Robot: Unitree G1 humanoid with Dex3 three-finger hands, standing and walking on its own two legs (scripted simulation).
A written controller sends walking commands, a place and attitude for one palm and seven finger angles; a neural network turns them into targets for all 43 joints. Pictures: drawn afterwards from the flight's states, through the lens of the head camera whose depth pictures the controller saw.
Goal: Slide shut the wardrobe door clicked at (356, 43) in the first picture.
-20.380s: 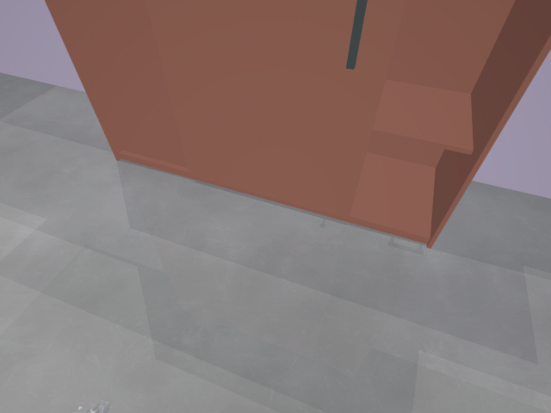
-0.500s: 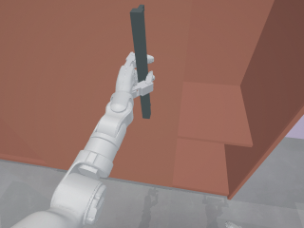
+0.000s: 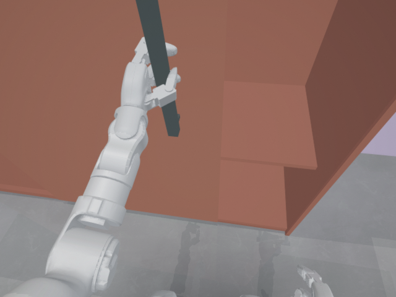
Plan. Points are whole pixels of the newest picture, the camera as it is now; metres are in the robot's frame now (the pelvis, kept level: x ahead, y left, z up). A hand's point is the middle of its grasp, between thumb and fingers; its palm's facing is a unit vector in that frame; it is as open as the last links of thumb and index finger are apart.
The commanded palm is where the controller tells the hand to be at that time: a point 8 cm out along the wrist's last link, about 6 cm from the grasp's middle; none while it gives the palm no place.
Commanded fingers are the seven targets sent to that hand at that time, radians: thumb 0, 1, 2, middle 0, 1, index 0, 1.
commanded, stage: step sideways, sliding the door along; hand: left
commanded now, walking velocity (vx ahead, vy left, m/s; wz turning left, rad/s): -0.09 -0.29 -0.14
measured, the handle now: (165, 69) +0.48 +0.10 +0.19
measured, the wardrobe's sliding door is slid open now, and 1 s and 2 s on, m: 0.33 0.20 0.00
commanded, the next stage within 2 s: stop walking and hold the door there in 1.84 s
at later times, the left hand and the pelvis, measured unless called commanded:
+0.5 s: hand (192, 87) +0.44 +0.04 +0.19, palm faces +0.21 -0.97 -0.09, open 6.4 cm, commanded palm +0.41 +0.02 +0.19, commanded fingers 0.00 0.90 0.90 -0.45 -1.40 -0.45 -1.40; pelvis +0.03 -0.12 +0.00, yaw +6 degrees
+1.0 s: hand (250, 91) +0.43 -0.06 +0.18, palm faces +0.24 -0.96 -0.10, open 6.7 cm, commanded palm +0.40 -0.09 +0.18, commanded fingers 0.00 0.90 0.90 -0.45 -1.40 -0.45 -1.40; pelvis +0.07 -0.23 +0.00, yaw +3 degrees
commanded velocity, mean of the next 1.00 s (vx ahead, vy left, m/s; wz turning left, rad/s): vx -0.18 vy -0.27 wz -0.25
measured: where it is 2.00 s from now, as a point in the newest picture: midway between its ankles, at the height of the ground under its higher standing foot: outside the picture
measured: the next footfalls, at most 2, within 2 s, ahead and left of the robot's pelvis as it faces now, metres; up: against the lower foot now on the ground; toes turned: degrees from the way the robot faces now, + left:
right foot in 0.34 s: +0.11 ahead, -0.22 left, +0.00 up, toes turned +0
left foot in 0.50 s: +0.05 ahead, +0.08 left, +0.00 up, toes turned +12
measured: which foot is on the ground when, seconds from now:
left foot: down 0.00-0.40, up 0.42-0.48, down 0.50-0.70, up 0.72-0.82, down 0.84-1.00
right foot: down 0.00-0.10, up 0.12-0.32, down 0.34-0.86, up 0.88-1.00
